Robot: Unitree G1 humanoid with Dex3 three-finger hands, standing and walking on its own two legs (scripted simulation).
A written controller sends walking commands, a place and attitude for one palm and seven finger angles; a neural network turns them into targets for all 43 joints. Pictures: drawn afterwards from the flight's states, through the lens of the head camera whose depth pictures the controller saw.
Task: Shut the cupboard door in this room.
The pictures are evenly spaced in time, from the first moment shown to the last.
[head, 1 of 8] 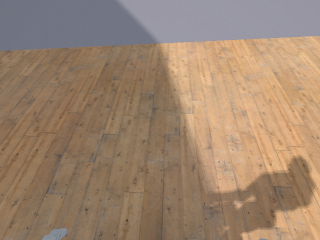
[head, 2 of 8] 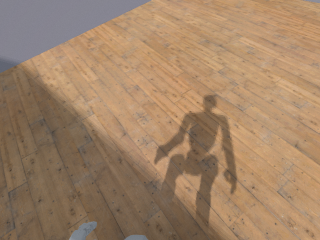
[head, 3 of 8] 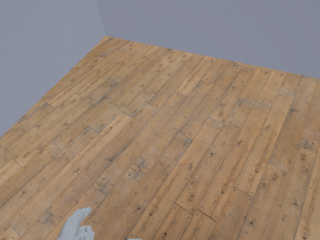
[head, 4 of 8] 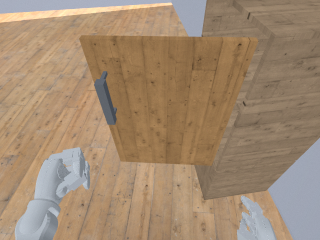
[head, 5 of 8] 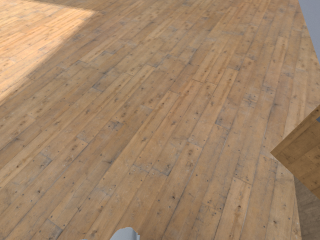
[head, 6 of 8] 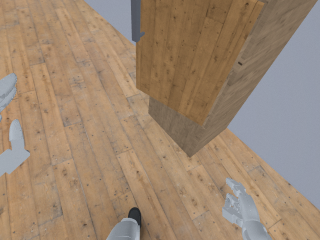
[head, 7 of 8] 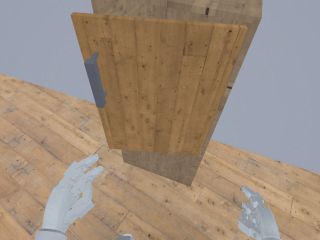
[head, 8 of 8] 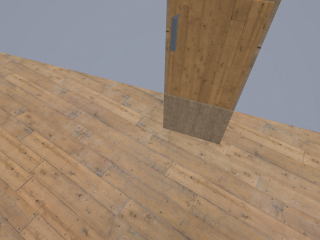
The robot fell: no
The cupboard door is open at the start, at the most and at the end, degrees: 79 79 0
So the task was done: yes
